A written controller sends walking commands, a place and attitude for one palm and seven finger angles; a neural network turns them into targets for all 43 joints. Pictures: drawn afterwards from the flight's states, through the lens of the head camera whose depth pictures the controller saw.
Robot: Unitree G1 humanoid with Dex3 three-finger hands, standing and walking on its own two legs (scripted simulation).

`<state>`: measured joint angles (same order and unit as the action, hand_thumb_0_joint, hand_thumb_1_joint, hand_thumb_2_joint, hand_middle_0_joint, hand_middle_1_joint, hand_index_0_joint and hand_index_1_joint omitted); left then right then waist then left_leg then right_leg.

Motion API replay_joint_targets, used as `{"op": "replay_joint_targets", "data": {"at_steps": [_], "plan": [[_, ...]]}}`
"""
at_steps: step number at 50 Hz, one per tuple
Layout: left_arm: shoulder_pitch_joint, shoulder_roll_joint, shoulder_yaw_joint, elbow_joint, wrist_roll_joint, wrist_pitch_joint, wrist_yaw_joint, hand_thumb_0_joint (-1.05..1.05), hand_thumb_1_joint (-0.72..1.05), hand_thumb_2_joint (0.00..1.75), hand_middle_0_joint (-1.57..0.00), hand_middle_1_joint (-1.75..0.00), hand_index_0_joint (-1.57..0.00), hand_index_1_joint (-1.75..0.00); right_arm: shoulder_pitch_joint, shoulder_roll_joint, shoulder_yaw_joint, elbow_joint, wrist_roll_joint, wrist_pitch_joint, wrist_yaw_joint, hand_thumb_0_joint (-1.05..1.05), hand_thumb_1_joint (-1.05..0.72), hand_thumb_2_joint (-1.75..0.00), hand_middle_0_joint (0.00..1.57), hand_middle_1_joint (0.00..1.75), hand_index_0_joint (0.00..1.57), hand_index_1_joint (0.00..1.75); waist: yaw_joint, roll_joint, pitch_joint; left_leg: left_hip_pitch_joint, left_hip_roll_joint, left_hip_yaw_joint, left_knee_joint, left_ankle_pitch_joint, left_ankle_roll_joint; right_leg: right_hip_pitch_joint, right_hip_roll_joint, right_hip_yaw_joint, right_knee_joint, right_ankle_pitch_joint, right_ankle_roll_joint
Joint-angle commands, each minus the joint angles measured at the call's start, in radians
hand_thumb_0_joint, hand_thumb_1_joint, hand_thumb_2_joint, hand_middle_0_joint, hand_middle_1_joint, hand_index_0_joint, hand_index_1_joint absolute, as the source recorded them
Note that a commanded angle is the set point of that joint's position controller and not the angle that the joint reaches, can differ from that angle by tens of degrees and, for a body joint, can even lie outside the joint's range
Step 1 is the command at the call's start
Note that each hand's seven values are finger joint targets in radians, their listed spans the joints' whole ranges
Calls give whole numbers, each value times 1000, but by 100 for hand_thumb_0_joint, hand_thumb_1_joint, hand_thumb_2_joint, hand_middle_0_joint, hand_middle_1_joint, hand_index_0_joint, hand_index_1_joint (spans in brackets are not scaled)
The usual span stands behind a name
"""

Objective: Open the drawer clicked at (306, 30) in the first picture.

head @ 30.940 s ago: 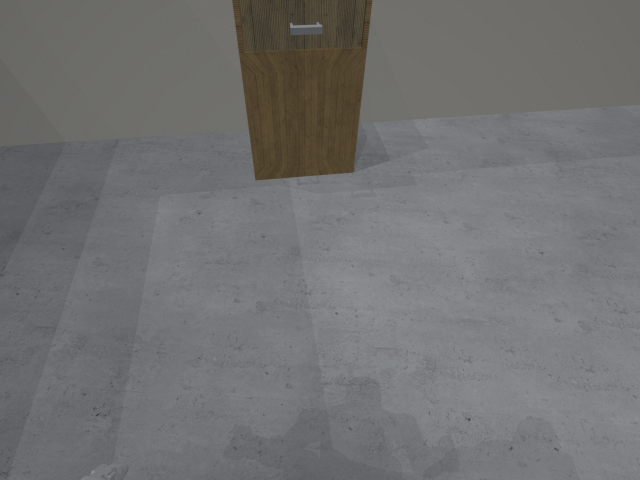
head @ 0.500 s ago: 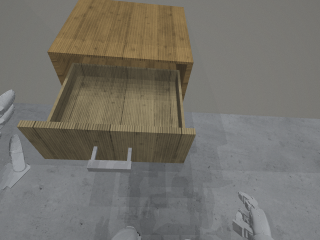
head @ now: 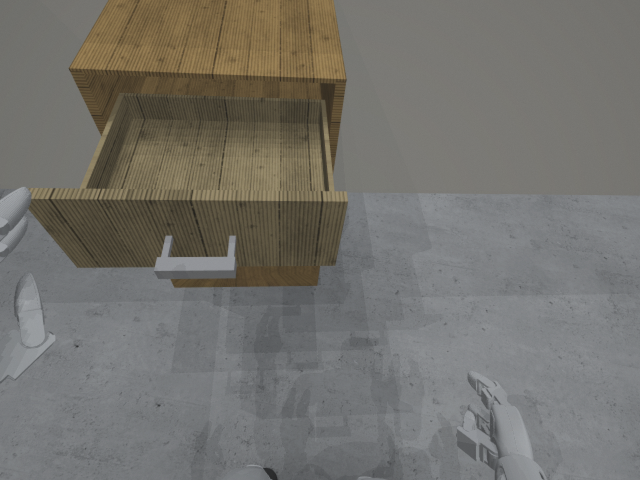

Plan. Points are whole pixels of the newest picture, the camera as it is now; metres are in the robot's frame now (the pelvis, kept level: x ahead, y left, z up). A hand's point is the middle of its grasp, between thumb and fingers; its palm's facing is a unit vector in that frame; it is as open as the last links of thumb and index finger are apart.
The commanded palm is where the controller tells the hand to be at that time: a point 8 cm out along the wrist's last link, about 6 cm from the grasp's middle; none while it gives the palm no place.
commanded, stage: stop stepping back and stand still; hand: left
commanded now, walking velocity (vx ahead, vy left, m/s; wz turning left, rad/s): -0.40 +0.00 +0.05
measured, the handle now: (198, 255) +0.42 +0.21 -0.05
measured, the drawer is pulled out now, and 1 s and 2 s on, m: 0.30 0.30 0.30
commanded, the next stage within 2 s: let the arm hang, fingers relaxed in 1.10 s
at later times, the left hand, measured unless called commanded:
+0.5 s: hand out of the picture +0.04 +0.18 +0.17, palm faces +0.40 -0.77 -0.49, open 7.4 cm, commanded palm -0.02 +0.23 +0.19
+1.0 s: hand out of the picture -0.01 +0.16 +0.17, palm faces +0.47 -0.75 -0.46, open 7.4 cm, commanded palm -0.08 +0.20 +0.19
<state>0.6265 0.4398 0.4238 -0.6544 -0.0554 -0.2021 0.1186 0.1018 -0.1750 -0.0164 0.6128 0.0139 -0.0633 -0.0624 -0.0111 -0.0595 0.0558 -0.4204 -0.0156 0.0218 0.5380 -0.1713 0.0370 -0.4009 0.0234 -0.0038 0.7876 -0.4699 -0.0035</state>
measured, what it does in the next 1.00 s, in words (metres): walks backwards: left foot, then right foot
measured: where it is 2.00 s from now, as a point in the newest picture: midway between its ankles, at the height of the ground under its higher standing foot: outside the picture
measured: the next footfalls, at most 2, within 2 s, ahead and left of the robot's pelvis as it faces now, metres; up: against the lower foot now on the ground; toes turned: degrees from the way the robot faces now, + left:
left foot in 0.40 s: -0.11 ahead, +0.05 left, +0.00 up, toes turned +9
right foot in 0.90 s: -0.09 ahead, -0.14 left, +0.00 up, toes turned +3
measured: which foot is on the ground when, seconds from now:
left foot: down 0.00-0.16, up 0.18-0.38, down 0.40-1.00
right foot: down 0.00-0.74, up 0.76-0.88, down 0.90-1.00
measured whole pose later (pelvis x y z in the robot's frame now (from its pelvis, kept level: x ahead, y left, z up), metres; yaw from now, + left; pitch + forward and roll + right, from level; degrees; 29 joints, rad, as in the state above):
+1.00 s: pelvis -0.17 -0.09 +0.00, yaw +7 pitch -1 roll +1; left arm 0.60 0.35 0.34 -0.55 -0.03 -0.19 0.14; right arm 0.23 -0.20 0.00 0.67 0.01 -0.08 -0.04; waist -0.01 0.02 0.01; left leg -0.41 0.01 0.00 0.85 -0.36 0.02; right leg -0.31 0.04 -0.10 0.60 -0.28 -0.10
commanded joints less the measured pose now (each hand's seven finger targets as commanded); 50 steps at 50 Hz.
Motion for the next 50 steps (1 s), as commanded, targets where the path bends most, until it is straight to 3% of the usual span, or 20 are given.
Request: {"op": "replay_joint_targets", "data": {"at_steps": [1,7,9,10,13,17,20,24,27,29,32,35,36,37,38,40,43,45,46,50], "plan": [[61,109,66,-318,3,-48,25,0,90,90,-20,-30,-20,-30,-3,-148,-48,-150,-11,-93,24,0,-90,-90,20,30,20,30,10,254,-299,279,308,-241,-126,653,115,-15,-14,32,133,-6,19],[163,153,131,-312,-7,-20,46,0,90,90,-20,-30,-20,-30,-17,-159,-31,-222,13,-76,18,0,-90,-90,20,30,20,30,8,237,-167,-126,110,-84,-95,-428,-1,306,-33,-86,-313,123,-5],[91,180,146,-282,-17,-15,47,0,90,90,-20,-30,-20,-30,-10,-140,-40,-225,20,-49,6,0,-90,-90,20,30,20,30,-8,-132,-125,-26,-36,-8,498,-330,-71,-27,-336,287,-592,-129,-147],[31,147,133,-223,-16,0,48,0,90,90,-20,-30,-20,-30,7,-145,-57,-189,26,-47,-2,0,-90,-90,20,30,20,30,-20,-202,-118,5,-13,-78,700,-266,-60,-158,-419,403,-646,-179,-179],[8,104,77,-135,-1,6,38,0,90,90,-20,-30,-20,-30,-20,-133,-42,-174,6,-29,-6,0,-90,-90,20,30,20,30,-46,-81,-65,30,52,-88,561,-232,-35,-162,-332,150,-549,-67,-117],[20,81,34,-123,37,-24,58,0,90,90,-20,-30,-20,-30,16,-137,-14,-147,-10,-87,-12,0,-90,-90,20,30,20,30,-20,-2,-68,173,19,22,-87,-268,24,-20,-247,114,-481,-114,-67],[-13,119,43,-277,41,-56,64,0,90,90,-20,-30,-20,-30,30,-189,-36,-188,-11,-119,-10,0,-90,-90,20,30,20,30,14,315,-130,174,204,-199,-256,-158,94,105,-55,-58,-132,84,5],[19,130,69,-180,43,-49,54,0,90,90,-20,-30,-20,-30,21,-162,-29,-161,10,-111,-7,0,-90,-90,20,30,20,30,3,149,-70,-91,137,-130,-156,-387,75,250,-57,-28,-234,80,14],[-38,126,69,-86,30,-52,41,0,90,90,-20,-30,-20,-30,32,-154,-46,-148,5,-101,-7,0,-90,-90,20,30,20,30,-7,-213,-45,-37,-26,1,393,-305,9,8,-347,463,-636,-369,-106],[-72,117,63,-61,27,-61,35,0,90,90,-20,-30,-20,-30,55,-141,-32,-119,-7,-91,-1,0,-90,-90,20,30,20,30,-38,-96,-78,-2,12,-28,461,-249,1,-58,-353,392,-606,-333,-121],[-56,87,27,-56,33,-51,39,0,90,90,-20,-30,-20,-30,47,-132,-21,-135,-8,-88,-8,0,-90,-90,20,30,20,30,-26,-161,-98,165,8,51,214,-276,20,-139,-291,205,-590,-308,-85],[-47,85,16,-150,34,-63,59,0,90,90,-20,-30,-20,-30,48,-144,-9,-157,-21,-99,-15,0,-90,-90,20,30,20,30,-23,102,-64,184,46,-23,-200,-359,61,-38,-160,108,-392,-204,-50],[-63,90,22,-205,38,-77,62,0,90,90,-20,-30,-20,-30,54,-170,-19,-171,-26,-105,-10,0,-90,-90,20,30,20,30,-18,292,-74,157,165,-218,-306,-456,104,-16,-45,17,-164,-80,-14],[-59,127,54,-238,57,-66,57,0,90,90,-20,-30,-20,-30,43,-155,-27,-173,-18,-110,-1,0,-90,-90,20,30,20,30,8,356,-172,81,241,-207,-307,-342,138,78,27,-122,140,4,35],[-58,156,79,-222,45,-68,54,0,90,90,-20,-30,-20,-30,70,-128,-20,-154,-14,-117,6,0,-90,-90,20,30,20,30,-19,388,-136,21,275,-270,-342,-433,169,5,29,-80,337,-24,41],[-52,88,26,-119,35,-53,48,0,90,90,-20,-30,-20,-30,31,-121,-12,-156,14,-128,18,0,-90,-90,20,30,20,30,-6,230,33,-87,295,-278,-332,-430,172,-45,-56,9,218,-17,8],[-44,102,45,-69,33,-42,48,0,90,90,-20,-30,-20,-30,25,-146,-10,-142,3,-104,1,0,-90,-90,20,30,20,30,10,143,3,-103,174,-98,-130,-340,67,215,-33,-64,-295,83,3],[-51,122,52,-59,24,-37,35,0,90,90,-20,-30,-20,-30,18,-147,-27,-154,-2,-84,2,0,-90,-90,20,30,20,30,-11,-157,-44,-129,10,6,266,-275,-2,192,-266,373,-559,20,-110],[-105,132,64,-102,14,-43,41,0,90,90,-20,-30,-20,-30,14,-141,-29,-152,-4,-88,6,0,-90,-90,20,30,20,30,-11,-122,-81,-96,12,-13,373,-260,-13,147,-361,481,-618,-39,-152],[1,76,28,-119,16,-60,42,0,90,90,-20,-30,-20,-30,33,-134,-27,-139,-7,-67,14,0,-90,-90,20,30,20,30,-19,-55,-112,-37,33,-30,293,-166,-20,176,-296,290,-569,204,-101]]}}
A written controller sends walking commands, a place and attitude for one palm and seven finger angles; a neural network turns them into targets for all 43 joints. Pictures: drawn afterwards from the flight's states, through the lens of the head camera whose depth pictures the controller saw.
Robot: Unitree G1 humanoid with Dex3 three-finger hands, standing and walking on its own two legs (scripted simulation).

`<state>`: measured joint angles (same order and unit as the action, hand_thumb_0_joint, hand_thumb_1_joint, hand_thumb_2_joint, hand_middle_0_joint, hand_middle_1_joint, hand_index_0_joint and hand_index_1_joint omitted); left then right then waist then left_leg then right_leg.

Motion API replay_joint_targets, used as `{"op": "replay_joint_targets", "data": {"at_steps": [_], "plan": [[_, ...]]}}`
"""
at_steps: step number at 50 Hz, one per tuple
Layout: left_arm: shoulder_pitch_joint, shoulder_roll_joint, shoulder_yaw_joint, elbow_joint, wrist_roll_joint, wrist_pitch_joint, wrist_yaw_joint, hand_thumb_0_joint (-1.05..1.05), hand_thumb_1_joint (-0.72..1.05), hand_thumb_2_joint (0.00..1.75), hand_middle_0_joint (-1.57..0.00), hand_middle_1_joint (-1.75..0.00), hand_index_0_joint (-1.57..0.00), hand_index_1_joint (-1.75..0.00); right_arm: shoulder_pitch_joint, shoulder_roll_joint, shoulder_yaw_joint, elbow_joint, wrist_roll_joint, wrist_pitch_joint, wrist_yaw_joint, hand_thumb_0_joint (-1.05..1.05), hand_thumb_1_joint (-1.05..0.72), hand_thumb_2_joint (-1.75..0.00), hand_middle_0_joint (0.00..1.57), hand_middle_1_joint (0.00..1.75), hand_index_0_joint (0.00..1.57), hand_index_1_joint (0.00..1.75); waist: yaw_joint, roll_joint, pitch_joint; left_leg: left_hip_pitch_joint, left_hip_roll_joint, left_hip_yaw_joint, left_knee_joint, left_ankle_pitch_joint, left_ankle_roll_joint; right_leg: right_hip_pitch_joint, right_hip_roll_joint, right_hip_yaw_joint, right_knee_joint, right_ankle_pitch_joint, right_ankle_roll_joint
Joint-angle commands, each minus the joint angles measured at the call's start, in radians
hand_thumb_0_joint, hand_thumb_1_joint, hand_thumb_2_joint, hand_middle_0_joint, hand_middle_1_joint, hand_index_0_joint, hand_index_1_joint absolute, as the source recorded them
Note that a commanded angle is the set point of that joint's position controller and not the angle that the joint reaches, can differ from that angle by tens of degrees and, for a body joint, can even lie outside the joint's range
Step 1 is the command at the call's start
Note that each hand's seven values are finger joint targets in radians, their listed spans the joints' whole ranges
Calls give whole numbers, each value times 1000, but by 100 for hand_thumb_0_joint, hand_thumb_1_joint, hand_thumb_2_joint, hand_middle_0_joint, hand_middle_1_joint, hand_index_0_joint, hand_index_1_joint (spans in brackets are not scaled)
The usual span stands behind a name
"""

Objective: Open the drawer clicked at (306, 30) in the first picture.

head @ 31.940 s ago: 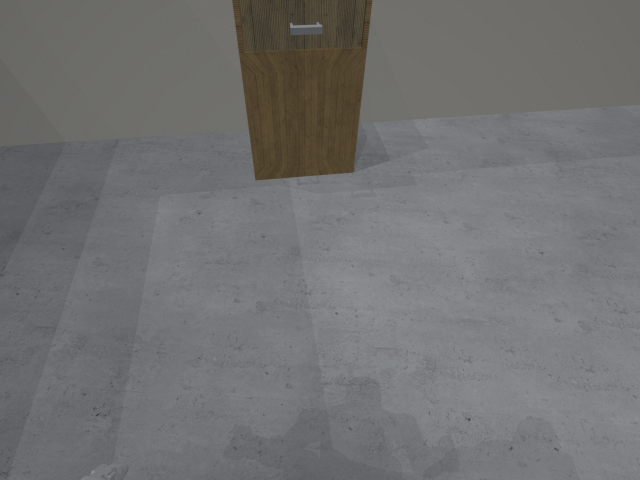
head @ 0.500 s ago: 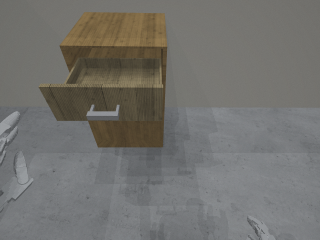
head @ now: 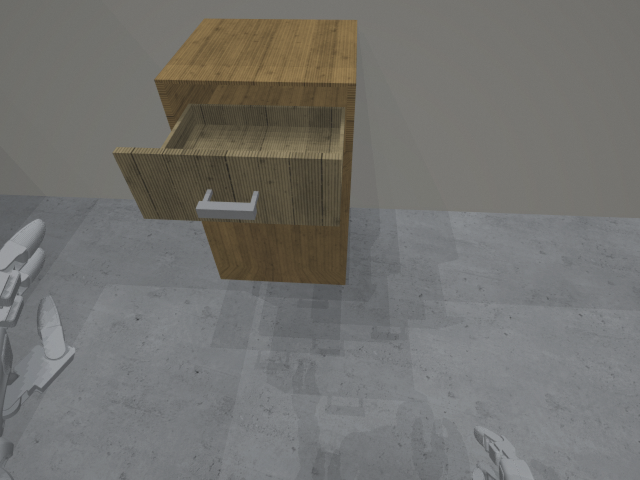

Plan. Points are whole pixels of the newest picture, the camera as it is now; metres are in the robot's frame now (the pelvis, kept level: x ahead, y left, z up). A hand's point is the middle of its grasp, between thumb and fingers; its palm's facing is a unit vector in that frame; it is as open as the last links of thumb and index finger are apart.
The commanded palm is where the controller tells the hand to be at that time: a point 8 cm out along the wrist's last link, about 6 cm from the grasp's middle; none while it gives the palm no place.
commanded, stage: stop stepping back and stand still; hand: left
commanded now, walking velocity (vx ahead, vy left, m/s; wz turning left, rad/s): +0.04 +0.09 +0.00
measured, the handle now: (229, 202) +0.63 +0.22 -0.04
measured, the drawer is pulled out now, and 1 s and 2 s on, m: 0.30 0.30 0.30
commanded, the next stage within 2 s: let the arm hang, fingers relaxed in 0.10 s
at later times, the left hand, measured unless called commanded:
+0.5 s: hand out of the picture +0.08 +0.17 -0.16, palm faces +0.04 -0.98 -0.18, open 7.1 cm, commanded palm none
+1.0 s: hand out of the picture -0.01 +0.17 -0.16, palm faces +0.02 -0.98 -0.19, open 7.3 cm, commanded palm none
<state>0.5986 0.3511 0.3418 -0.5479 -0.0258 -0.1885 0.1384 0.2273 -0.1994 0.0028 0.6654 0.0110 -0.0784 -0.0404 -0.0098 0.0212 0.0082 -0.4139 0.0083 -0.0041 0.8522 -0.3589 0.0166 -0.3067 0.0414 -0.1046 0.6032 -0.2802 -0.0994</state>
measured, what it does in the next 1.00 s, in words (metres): stands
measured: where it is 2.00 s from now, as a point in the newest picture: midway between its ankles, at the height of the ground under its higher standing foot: outside the picture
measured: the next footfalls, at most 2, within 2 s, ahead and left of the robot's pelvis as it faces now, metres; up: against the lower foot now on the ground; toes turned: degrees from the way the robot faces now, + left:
none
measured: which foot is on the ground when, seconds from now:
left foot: down 0.00-1.00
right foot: down 0.00-1.00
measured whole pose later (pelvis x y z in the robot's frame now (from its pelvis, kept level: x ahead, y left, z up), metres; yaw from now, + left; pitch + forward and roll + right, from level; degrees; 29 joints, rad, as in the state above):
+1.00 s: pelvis +0.00 +0.01 +0.02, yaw -1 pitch -2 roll +0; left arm 0.29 0.12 0.02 1.15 0.01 0.01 0.03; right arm 0.36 -0.09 0.00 1.13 -0.02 0.03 -0.04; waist -0.01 0.03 0.06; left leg -0.20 0.03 0.05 0.41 -0.18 0.00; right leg -0.18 0.06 -0.08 0.37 -0.16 -0.09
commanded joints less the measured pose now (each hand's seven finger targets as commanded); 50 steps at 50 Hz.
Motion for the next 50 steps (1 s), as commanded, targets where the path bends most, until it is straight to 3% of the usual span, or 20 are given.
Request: {"op": "replay_joint_targets", "data": {"at_steps": [1,2,4,7,8,9,10,12,13,16,17,19,22,23,26,29,34,38,46,50], "plan": [[33,170,111,-240,-10,-75,27,0,90,90,-20,-30,-20,-30,-102,-104,-40,-198,-7,-53,-11,0,-90,-90,20,30,20,30,-13,-128,-62,11,7,15,-116,23,7,68,-301,345,-378,26,-11],[39,177,112,-247,-6,-73,35,0,90,90,-20,-30,-20,-30,-108,-99,-34,-200,-7,-56,-15,0,-90,-90,20,30,20,30,-4,-135,-54,72,8,24,-226,20,17,52,-292,315,-371,3,-17],[48,181,107,-264,1,-71,50,0,90,90,-20,-30,-20,-30,-95,-100,-24,-195,-13,-62,-26,0,-90,-90,20,30,20,30,-6,-23,-44,218,7,28,-438,90,27,11,-234,256,-331,-72,18],[4,186,98,-282,-2,-76,56,0,90,90,-20,-30,-20,-30,-104,-145,-44,-219,-10,-74,-31,0,-90,-90,20,30,20,30,13,68,-35,193,145,-134,-517,166,70,49,-101,174,-191,23,101],[22,205,109,-243,-3,-71,51,0,90,90,-20,-30,-20,-30,-98,-141,-46,-214,-2,-74,-32,0,-90,-90,20,30,20,30,9,49,-36,178,147,-117,-534,42,63,33,-101,172,-214,-64,111],[38,190,117,-223,-4,-66,52,0,90,90,-20,-30,-20,-30,-101,-119,-39,-210,-2,-74,-33,0,-90,-90,20,30,20,30,2,77,-30,162,122,-102,-540,34,55,52,-93,175,-228,-49,94],[-118,-3,-252,600,93,106,-97,0,90,90,-20,-30,-20,-30,-83,-262,-86,48,-22,-100,60,0,-90,-90,20,30,20,30,-60,126,41,31,132,-136,-394,270,53,-41,-121,68,-5,133,72],[-106,-67,-249,683,60,183,-126,0,90,90,-20,-30,-20,-30,-19,-153,-54,25,-23,-18,46,0,-90,-90,20,30,20,30,-10,16,-96,54,158,-144,-377,355,66,35,-103,102,-1,58,70],[-150,-58,-253,734,61,181,-127,0,90,90,-20,-30,-20,-30,-16,-140,-46,19,-26,-7,42,0,-90,-90,20,30,20,30,-3,-119,-121,79,151,-155,-348,431,64,52,-102,109,-18,123,62],[-224,-1,-252,918,62,182,-133,0,90,90,-20,-30,-20,-30,-11,-140,-41,46,-23,35,29,0,-90,-90,20,30,20,30,6,-277,-146,107,23,-35,-231,264,15,138,-228,225,-146,428,-2],[-260,11,-253,995,58,186,-131,0,90,90,-20,-30,-20,-30,-16,-141,-44,65,-27,54,26,0,-90,-90,20,30,20,30,3,-246,-103,112,3,-26,-225,162,6,116,-251,252,-181,412,-24],[-330,14,-269,1127,52,195,-123,0,90,90,-20,-30,-20,-30,-13,-112,-37,109,-33,83,25,0,-90,-90,20,30,20,30,-10,-84,-16,156,12,-16,-261,152,3,44,-243,254,-225,299,-28],[-376,-5,-290,1293,42,198,-122,0,90,90,-20,-30,-20,-30,-4,-91,-14,183,-35,91,23,0,-90,-90,20,30,20,30,-7,58,64,168,70,-78,-420,226,19,6,-142,198,-250,35,19],[-361,-4,-293,1339,41,199,-121,0,90,90,-20,-30,-20,-30,-6,-99,-12,197,-34,89,20,0,-90,-90,20,30,20,30,8,79,71,136,92,-109,-470,204,29,51,-116,186,-252,26,31],[-301,-55,-283,1448,41,191,-118,0,90,90,-20,-30,-20,-30,20,-72,-14,249,-39,87,9,0,-90,-90,20,30,20,30,20,152,4,132,76,-75,-491,101,25,149,-124,195,-292,34,24],[-306,-63,-293,1517,39,183,-117,0,90,90,-20,-30,-20,-30,88,-48,-16,302,-32,88,5,0,-90,-90,20,30,20,30,7,38,-32,189,79,-60,-488,132,23,159,-136,194,-330,38,23],[-280,-73,-306,1612,34,179,-112,0,90,90,-20,-30,-20,-30,157,-27,-10,378,-28,90,0,0,-90,-90,20,30,20,30,1,-9,25,226,83,-39,-499,181,20,127,-138,184,-361,46,24],[-254,-80,-311,1655,32,182,-107,0,90,90,-20,-30,-20,-30,185,-14,-8,413,-28,96,-2,0,-90,-90,20,30,20,30,5,-21,93,219,80,-29,-506,148,17,78,-135,188,-388,-38,27],[-242,-106,-311,1675,31,184,-101,0,90,90,-20,-30,-20,-30,235,21,-7,446,-31,96,-3,0,-90,-90,20,30,20,30,0,-38,106,193,70,-23,-507,116,18,67,-129,199,-383,-76,28],[-240,-121,-308,1672,33,183,-100,0,90,90,-20,-30,-20,-30,238,39,-9,449,-33,94,-4,0,-90,-90,20,30,20,30,-1,0,109,188,69,-24,-509,116,19,57,-128,197,-371,-60,26]]}}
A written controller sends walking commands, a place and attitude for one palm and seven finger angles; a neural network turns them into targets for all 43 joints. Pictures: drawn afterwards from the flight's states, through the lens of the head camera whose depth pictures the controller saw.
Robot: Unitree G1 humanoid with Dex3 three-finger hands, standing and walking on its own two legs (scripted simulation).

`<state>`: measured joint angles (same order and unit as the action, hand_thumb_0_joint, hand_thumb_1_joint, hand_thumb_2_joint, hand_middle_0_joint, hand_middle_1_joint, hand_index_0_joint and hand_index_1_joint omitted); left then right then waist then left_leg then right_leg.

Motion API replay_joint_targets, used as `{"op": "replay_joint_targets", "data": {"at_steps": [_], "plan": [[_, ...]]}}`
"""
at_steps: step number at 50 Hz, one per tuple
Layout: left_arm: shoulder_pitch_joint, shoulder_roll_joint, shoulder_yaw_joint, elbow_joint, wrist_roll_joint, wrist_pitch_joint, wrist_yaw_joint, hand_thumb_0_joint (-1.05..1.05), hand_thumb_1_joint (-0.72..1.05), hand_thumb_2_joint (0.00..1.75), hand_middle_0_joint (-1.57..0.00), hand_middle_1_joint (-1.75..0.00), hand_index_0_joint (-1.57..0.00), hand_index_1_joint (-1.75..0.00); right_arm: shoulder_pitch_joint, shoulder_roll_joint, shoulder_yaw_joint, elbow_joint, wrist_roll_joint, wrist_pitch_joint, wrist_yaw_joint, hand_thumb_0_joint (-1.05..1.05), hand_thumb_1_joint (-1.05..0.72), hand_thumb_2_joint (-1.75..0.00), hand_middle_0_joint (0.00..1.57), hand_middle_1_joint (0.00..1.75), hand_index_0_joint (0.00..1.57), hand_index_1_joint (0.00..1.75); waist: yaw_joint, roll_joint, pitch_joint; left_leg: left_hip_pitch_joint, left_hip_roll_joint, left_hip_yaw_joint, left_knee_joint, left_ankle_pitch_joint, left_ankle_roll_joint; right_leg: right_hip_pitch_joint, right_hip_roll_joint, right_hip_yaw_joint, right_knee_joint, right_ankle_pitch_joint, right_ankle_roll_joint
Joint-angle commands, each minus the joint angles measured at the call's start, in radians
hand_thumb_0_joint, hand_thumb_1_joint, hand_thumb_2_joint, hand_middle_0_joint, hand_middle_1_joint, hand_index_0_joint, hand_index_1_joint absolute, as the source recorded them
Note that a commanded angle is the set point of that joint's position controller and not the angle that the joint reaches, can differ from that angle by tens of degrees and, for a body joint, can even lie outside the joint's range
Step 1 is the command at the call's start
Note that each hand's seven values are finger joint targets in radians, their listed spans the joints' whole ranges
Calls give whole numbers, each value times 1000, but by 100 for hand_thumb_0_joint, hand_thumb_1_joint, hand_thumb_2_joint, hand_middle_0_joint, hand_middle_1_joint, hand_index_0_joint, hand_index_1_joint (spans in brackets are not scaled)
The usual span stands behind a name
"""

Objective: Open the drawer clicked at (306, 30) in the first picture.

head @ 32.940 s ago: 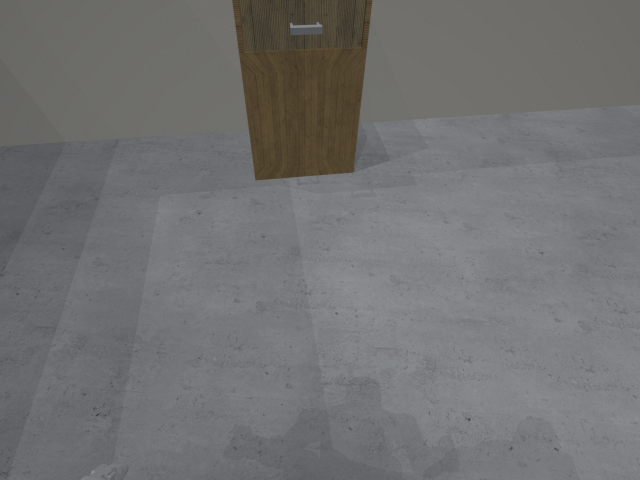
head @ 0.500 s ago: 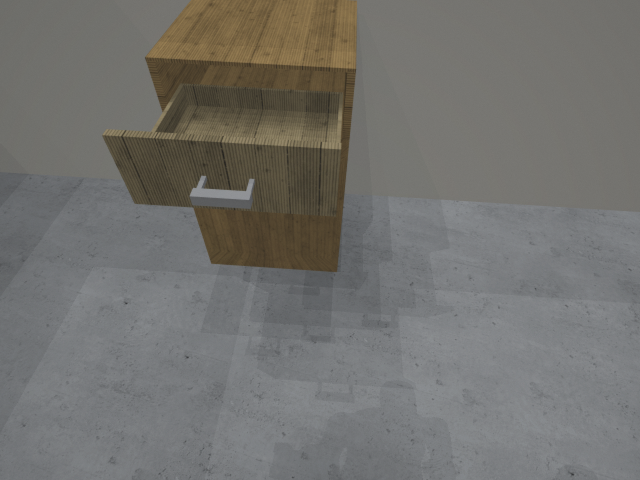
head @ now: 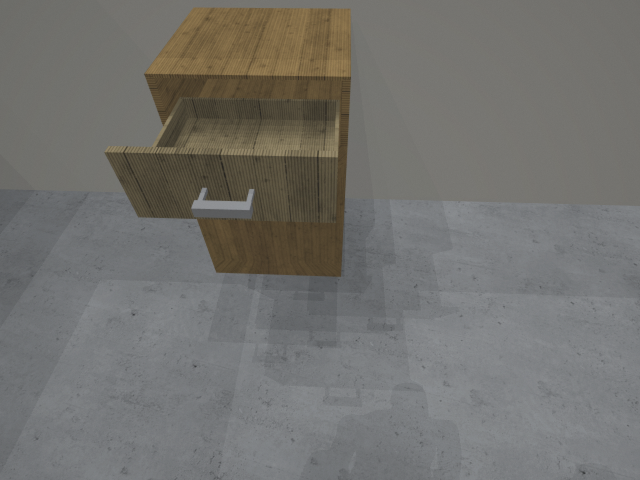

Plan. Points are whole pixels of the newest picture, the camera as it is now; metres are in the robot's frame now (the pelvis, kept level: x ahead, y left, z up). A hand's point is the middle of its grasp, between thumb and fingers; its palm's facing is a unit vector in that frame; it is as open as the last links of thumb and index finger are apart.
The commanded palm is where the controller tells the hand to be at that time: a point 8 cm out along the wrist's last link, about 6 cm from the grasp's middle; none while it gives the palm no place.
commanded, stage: let the arm hang, fingers relaxed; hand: left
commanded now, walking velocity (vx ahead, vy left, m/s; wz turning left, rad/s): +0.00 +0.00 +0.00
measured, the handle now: (225, 201) +0.62 +0.23 -0.06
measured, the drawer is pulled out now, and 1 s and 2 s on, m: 0.30 0.30 0.30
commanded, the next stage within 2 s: look to check the result in 0.30 s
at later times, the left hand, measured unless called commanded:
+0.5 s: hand out of the picture +0.00 +0.17 -0.17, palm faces +0.04 -0.98 -0.18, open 7.3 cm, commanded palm none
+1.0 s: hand out of the picture +0.02 +0.17 -0.17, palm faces +0.03 -0.98 -0.20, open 7.3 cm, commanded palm none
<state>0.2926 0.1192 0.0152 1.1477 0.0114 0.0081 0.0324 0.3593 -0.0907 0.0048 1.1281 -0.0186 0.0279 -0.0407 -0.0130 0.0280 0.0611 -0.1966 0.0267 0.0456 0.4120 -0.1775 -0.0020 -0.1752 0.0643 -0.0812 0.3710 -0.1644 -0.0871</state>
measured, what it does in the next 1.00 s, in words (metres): stands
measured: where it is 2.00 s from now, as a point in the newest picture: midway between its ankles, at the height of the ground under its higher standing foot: outside the picture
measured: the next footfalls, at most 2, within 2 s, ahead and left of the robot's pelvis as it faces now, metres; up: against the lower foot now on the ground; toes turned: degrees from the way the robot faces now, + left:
none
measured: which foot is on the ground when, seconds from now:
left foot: down 0.00-1.00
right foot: down 0.00-1.00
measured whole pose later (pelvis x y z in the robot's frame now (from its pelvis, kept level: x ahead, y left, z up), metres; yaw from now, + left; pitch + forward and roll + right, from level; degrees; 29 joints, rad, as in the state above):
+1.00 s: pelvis +0.02 +0.00 +0.00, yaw +0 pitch -1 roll +0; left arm 0.26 0.12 0.02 1.15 0.01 -0.01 0.04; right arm 0.29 -0.11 0.00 1.13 -0.02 0.01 -0.05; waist -0.01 0.03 0.08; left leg -0.16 0.01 0.05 0.37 -0.19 0.00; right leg -0.15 0.05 -0.07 0.36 -0.19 -0.08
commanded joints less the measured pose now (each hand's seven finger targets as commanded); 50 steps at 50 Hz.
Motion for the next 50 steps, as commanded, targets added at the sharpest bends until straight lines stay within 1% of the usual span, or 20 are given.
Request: {"op": "replay_joint_targets", "data": {"at_steps": [1,2,4,6,9,14,16,19,21,22,25,31,34,37,39,42,44,46,48,50], "plan": [[65,106,21,-24,-4,-15,7,0,90,90,-20,-30,-20,-30,108,-66,-11,-12,-4,-15,-5,0,-90,-90,20,30,20,30,4,-10,48,-32,52,-76,-71,-55,38,-61,-150,172,-130,-152,13],[68,99,19,-25,-4,-16,7,0,90,90,-20,-30,-20,-30,104,-66,-11,-13,-3,-18,-7,0,-90,-90,20,30,20,30,4,5,50,-28,54,-78,-74,-47,38,-63,-148,173,-124,-133,11],[64,98,21,-24,-3,-15,8,0,90,90,-20,-30,-20,-30,104,-61,-11,-14,-2,-18,-7,0,-90,-90,20,30,20,30,7,-6,61,-39,59,-79,-78,-55,39,-64,-146,164,-118,-129,13],[69,92,20,-21,-4,-15,7,0,90,90,-20,-30,-20,-30,98,-58,-12,-14,-2,-18,-8,0,-90,-90,20,30,20,30,7,5,74,-40,55,-78,-79,-56,38,-73,-147,167,-118,-131,13],[64,89,22,-26,-2,-15,7,0,90,90,-20,-30,-20,-30,102,-57,-15,-17,-3,-17,-8,0,-90,-90,20,30,20,30,2,-7,72,-38,58,-83,-82,-72,40,-81,-144,167,-117,-144,13],[67,88,24,-30,-2,-19,7,0,90,90,-20,-30,-20,-30,94,-60,-16,-21,-1,-22,-9,0,-90,-90,20,30,20,30,4,-14,35,-12,58,-81,-76,-28,42,-53,-149,163,-109,-90,15],[64,87,23,-29,-3,-20,7,0,90,90,-20,-30,-20,-30,88,-63,-16,-20,0,-23,-9,0,-90,-90,20,30,20,30,2,-19,37,-8,60,-81,-78,-20,40,-52,-150,165,-110,-82,16],[60,87,22,-26,-2,-18,7,0,90,90,-20,-30,-20,-30,80,-63,-15,-19,-1,-21,-9,0,-90,-90,20,30,20,30,2,-1,66,-12,62,-85,-88,-30,40,-68,-147,159,-109,-90,15],[61,85,20,-24,-4,-19,7,0,90,90,-20,-30,-20,-30,75,-70,-15,-20,-1,-22,-9,0,-90,-90,20,30,20,30,1,-10,51,-2,62,-86,-87,-19,39,-59,-147,164,-105,-75,14],[63,84,21,-24,-4,-20,7,0,90,90,-20,-30,-20,-30,74,-72,-15,-21,-1,-24,-10,0,-90,-90,20,30,20,30,1,3,43,6,64,-85,-90,-13,39,-55,-149,160,-102,-66,14],[59,88,20,-21,-3,-20,7,0,90,90,-20,-30,-20,-30,67,-77,-15,-21,0,-24,-9,0,-90,-90,20,30,20,30,1,-16,41,10,65,-87,-93,-15,39,-51,-147,159,-101,-64,17],[57,91,19,-17,-4,-21,7,0,90,90,-20,-30,-20,-30,53,-82,-15,-18,1,-23,-9,0,-90,-90,20,30,20,30,1,-9,38,21,61,-80,-88,-4,36,-46,-153,163,-113,-61,20],[53,92,19,-16,-3,-23,9,0,90,90,-20,-30,-20,-30,52,-82,-14,-17,1,-25,-10,0,-90,-90,20,30,20,30,0,-5,19,35,68,-82,-90,23,36,-29,-152,157,-103,-17,20],[52,92,19,-15,-4,-22,9,0,90,90,-20,-30,-20,-30,44,-85,-14,-15,2,-24,-10,0,-90,-90,20,30,20,30,1,-25,40,26,65,-83,-94,14,35,-32,-153,158,-109,-30,22],[52,93,18,-14,-3,-22,9,0,90,90,-20,-30,-20,-30,42,-84,-15,-15,1,-23,-9,0,-90,-90,20,30,20,30,1,-20,47,31,66,-82,-92,19,35,-39,-154,155,-111,-29,23],[49,96,19,-14,-4,-23,9,0,90,90,-20,-30,-20,-30,40,-87,-14,-13,2,-24,-9,0,-90,-90,20,30,20,30,1,-6,37,34,64,-79,-95,20,34,-29,-155,163,-112,-24,23],[47,98,19,-16,-4,-24,10,0,90,90,-20,-30,-20,-30,41,-86,-15,-13,2,-24,-9,0,-90,-90,20,30,20,30,1,-20,24,39,67,-79,-91,32,35,-16,-154,156,-109,-4,25],[46,97,18,-16,-5,-24,9,0,90,90,-20,-30,-20,-30,33,-90,-14,-12,1,-23,-9,0,-90,-90,20,30,20,30,2,-8,33,35,65,-76,-91,23,31,-21,-154,161,-115,-13,26],[50,102,19,-15,-3,-24,10,0,90,90,-20,-30,-20,-30,33,-93,-15,-13,3,-23,-8,0,-90,-90,20,30,20,30,3,-25,36,43,66,-79,-90,33,32,-27,-154,155,-113,-9,27],[45,96,18,-16,-4,-25,10,0,90,90,-20,-30,-20,-30,35,-91,-14,-9,1,-25,-9,0,-90,-90,20,30,20,30,1,-8,28,43,67,-79,-92,44,32,-14,-155,157,-110,13,25]]}}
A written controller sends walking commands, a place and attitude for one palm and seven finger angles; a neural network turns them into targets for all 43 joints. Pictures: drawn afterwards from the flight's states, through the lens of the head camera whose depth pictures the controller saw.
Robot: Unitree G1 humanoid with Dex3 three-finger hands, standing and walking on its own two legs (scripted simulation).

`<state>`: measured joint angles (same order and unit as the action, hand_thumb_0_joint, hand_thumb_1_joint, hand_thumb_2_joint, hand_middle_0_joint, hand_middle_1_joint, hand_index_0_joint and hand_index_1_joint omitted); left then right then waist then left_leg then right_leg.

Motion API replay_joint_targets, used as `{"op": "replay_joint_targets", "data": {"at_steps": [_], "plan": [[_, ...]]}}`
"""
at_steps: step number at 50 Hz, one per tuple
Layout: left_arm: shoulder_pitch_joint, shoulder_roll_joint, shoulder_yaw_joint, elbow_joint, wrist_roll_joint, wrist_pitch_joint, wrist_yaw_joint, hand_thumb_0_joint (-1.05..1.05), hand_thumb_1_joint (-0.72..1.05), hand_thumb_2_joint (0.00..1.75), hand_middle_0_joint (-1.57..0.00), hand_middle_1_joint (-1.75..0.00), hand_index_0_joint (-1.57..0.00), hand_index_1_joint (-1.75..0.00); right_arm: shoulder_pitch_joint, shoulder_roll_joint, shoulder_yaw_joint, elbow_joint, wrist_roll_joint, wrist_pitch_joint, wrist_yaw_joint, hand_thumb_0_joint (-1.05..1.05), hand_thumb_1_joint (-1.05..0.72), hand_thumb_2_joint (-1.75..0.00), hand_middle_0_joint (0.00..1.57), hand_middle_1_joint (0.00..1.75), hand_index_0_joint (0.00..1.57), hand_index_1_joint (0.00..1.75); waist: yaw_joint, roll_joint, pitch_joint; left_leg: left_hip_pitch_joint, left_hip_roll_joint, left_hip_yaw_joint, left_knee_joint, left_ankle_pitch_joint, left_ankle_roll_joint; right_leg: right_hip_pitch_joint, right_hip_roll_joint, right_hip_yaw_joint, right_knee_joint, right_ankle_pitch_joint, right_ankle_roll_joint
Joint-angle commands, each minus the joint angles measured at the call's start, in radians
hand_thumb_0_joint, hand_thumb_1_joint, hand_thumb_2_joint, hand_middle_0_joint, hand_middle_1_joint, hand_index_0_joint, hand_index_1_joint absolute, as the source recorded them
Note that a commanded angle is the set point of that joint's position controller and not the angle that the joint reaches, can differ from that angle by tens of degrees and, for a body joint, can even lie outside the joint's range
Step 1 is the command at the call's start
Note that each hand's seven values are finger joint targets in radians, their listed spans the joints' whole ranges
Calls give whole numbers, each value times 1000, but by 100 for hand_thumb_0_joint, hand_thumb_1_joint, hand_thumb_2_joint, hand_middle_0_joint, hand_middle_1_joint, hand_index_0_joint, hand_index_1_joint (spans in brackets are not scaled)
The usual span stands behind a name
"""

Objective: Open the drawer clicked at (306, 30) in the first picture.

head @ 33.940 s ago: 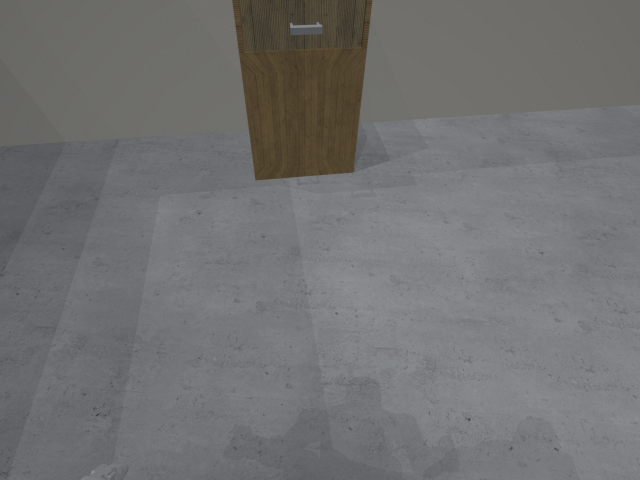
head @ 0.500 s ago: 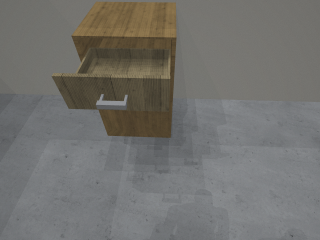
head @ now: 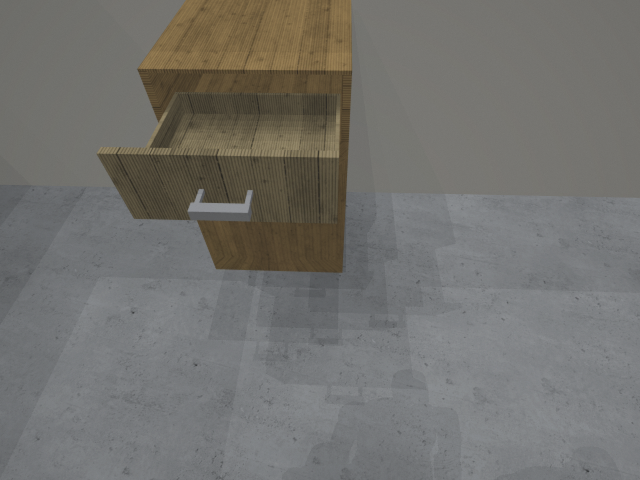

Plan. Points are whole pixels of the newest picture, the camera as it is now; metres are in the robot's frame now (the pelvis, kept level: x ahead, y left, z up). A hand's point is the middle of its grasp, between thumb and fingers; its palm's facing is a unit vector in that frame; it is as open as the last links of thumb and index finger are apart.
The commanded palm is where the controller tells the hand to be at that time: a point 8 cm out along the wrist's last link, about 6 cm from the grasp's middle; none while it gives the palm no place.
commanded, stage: come to a stop and stand still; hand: left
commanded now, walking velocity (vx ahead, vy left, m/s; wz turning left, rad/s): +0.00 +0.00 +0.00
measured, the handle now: (222, 203) +0.60 +0.22 -0.06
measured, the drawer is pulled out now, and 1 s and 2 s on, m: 0.30 0.30 0.30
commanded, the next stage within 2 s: look again from close up in 1.06 s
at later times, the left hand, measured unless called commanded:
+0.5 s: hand out of the picture +0.08 +0.25 -0.16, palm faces +0.01 -0.96 -0.29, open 7.4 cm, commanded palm none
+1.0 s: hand out of the picture +0.00 +0.26 -0.17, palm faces -0.03 -0.96 -0.26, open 7.4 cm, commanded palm none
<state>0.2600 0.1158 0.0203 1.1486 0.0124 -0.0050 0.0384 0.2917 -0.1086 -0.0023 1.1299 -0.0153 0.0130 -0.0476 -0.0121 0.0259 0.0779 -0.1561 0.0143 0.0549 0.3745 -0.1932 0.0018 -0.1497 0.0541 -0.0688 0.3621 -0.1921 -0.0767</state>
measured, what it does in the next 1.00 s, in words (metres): shifts its weight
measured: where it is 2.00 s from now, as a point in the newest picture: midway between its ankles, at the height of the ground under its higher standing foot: outside the picture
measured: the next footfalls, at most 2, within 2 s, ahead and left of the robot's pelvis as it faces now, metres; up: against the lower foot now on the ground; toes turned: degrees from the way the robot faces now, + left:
none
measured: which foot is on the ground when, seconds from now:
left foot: down 0.00-1.00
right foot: down 0.00-1.00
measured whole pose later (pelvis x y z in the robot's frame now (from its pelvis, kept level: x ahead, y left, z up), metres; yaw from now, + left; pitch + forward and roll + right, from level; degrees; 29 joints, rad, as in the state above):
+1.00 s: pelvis -0.02 +0.05 +0.00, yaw +0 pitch -3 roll +0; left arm 0.25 0.26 -0.02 1.11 0.02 0.00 0.02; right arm 0.19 -0.27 0.00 1.13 -0.01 0.00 0.00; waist 0.00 -0.01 0.03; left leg -0.15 -0.05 0.08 0.35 -0.16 0.08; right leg -0.16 -0.01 -0.04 0.38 -0.17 0.00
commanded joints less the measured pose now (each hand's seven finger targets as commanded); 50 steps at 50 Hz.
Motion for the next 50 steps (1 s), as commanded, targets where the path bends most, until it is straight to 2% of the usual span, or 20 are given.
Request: {"op": "replay_joint_targets", "data": {"at_steps": [1,2,3,4,5,6,8,10,12,13,14,16,19,22,24,29,32,35,42,50], "plan": [[78,105,14,-15,-6,-12,4,0,90,90,-20,-30,-20,-30,98,-73,-6,-11,-2,-11,-2,0,-90,-90,20,30,20,30,2,-3,4,8,80,-88,-56,71,28,-34,-146,142,-95,58,15],[78,105,14,-15,-6,-12,3,0,90,90,-20,-30,-20,-30,99,-76,-6,-11,-1,-11,-3,0,-90,-90,20,30,20,30,2,-19,-3,6,81,-88,-55,72,28,-24,-146,141,-94,67,16],[66,270,-12,-116,7,-35,14,0,90,90,-20,-30,-20,-30,31,-223,-27,-127,-4,-20,18,0,-90,-90,20,30,20,30,-19,-121,14,-24,54,-112,38,138,24,-30,-150,151,-13,252,47],[79,217,14,-117,-5,-46,16,0,90,90,-20,-30,-20,-30,37,-204,-37,-140,-8,-41,14,0,-90,-90,20,30,20,30,13,-118,-171,-29,65,-87,89,-13,31,32,-212,208,8,153,47],[69,237,17,-146,2,-48,16,0,90,90,-20,-30,-20,-30,55,-202,-44,-142,-8,-47,10,0,-90,-90,20,30,20,30,1,-106,-249,-51,31,-86,129,-2,33,94,-236,238,8,245,31],[70,231,25,-156,3,-45,16,0,90,90,-20,-30,-20,-30,48,-187,-47,-143,-5,-42,8,0,-90,-90,20,30,20,30,4,-78,-231,-81,17,-71,156,-41,29,85,-256,263,-11,229,25],[63,225,24,-167,5,-40,18,0,90,90,-20,-30,-20,-30,34,-169,-42,-153,-4,-28,11,0,-90,-90,20,30,20,30,-1,-93,-111,-130,19,-71,185,-77,31,12,-266,273,-37,192,10],[43,237,26,-177,4,-41,16,0,90,90,-20,-30,-20,-30,24,-189,-49,-155,-2,-27,12,0,-90,-90,20,30,20,30,-10,-59,-39,-99,37,-82,147,-20,38,-67,-246,248,-33,134,-19],[17,254,28,-186,2,-41,11,0,90,90,-20,-30,-20,-30,7,-220,-52,-156,-2,-31,13,0,-90,-90,20,30,20,30,-12,-20,-8,-68,59,-95,93,28,43,-102,-204,214,-18,85,-18],[23,236,20,-186,3,-35,8,0,90,90,-20,-30,-20,-30,11,-203,-43,-152,-4,-32,16,0,-90,-90,20,30,20,30,-6,-12,-15,-56,69,-98,71,62,45,-93,-181,189,-2,92,-6],[14,242,19,-186,2,-34,7,0,90,90,-20,-30,-20,-30,-3,-224,-42,-153,-4,-35,16,0,-90,-90,20,30,20,30,-3,-7,-7,-60,80,-112,55,93,49,-83,-167,173,15,111,0],[6,260,19,-185,0,-34,2,0,90,90,-20,-30,-20,-30,-40,-259,-41,-158,-3,-44,15,0,-90,-90,20,30,20,30,8,21,-48,-45,98,-122,38,163,55,-41,-161,153,39,170,7],[-20,283,17,-188,-1,-31,-3,0,90,90,-20,-30,-20,-30,-84,-298,-38,-163,-3,-51,17,0,-90,-90,20,30,20,30,15,21,-76,-28,109,-130,11,210,56,-11,-158,143,46,180,13],[-50,303,15,-187,0,-28,-9,0,90,90,-20,-30,-20,-30,-125,-325,-36,-167,-5,-51,21,0,-90,-90,20,30,20,30,15,-8,-58,-34,111,-138,-25,138,57,-21,-160,145,22,116,21],[-71,313,12,-187,1,-24,-12,0,90,90,-20,-30,-20,-30,-143,-341,-35,-165,-5,-50,25,0,-90,-90,20,30,20,30,16,-3,-48,-41,114,-146,-49,103,58,-26,-158,143,12,78,26],[-89,330,8,-182,3,-23,-17,0,90,90,-20,-30,-20,-30,-169,-361,-32,-156,-5,-52,32,0,-90,-90,20,30,20,30,17,-16,-76,-29,114,-157,-83,54,56,-13,-163,141,-5,57,35],[-95,334,5,-171,3,-23,-19,0,90,90,-20,-30,-20,-30,-175,-367,-31,-145,-4,-51,34,0,-90,-90,20,30,20,30,13,-25,-70,-29,113,-161,-102,12,53,-23,-166,143,-19,36,38],[-89,336,2,-159,3,-22,-19,0,90,90,-20,-30,-20,-30,-175,-369,-29,-132,-3,-52,36,0,-90,-90,20,30,20,30,15,-22,-79,-25,116,-162,-115,8,52,-13,-168,141,-21,43,41],[-57,321,-6,-120,5,-19,-17,0,90,90,-20,-30,-20,-30,-161,-358,-25,-90,0,-46,37,0,-90,-90,20,30,20,30,16,-22,-48,-49,115,-170,-150,-97,48,-19,-170,142,-39,1,46],[-20,292,-14,-87,5,-19,-12,0,90,90,-20,-30,-20,-30,-129,-330,-24,-56,4,-44,34,0,-90,-90,20,30,20,30,13,-18,-49,-38,113,-167,-150,-97,45,-24,-172,141,-45,0,47]]}}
